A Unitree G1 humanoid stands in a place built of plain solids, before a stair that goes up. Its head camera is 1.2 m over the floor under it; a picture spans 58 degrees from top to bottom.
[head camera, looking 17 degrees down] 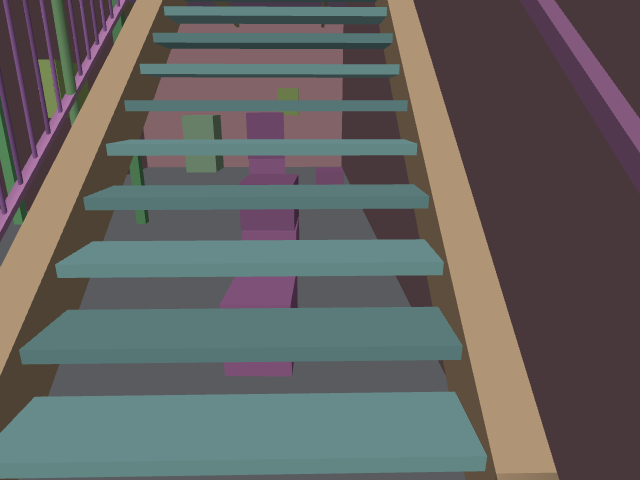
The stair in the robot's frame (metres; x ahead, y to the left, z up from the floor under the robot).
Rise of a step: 0.18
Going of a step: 0.24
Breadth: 1.29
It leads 1 degrees to the left of straight ahead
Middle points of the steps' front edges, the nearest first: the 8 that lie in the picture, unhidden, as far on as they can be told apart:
0.88 0.22 0.35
1.12 0.23 0.53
1.36 0.23 0.70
1.60 0.23 0.88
1.84 0.24 1.06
2.08 0.24 1.23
2.32 0.25 1.41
2.56 0.25 1.58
